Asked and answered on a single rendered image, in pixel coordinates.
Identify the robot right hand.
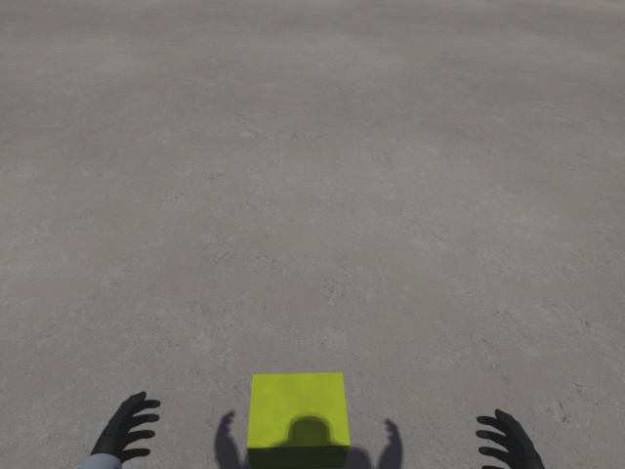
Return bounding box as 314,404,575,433
476,409,545,469

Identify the robot left hand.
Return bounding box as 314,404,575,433
90,392,160,464

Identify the carton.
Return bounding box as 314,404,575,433
247,372,351,469

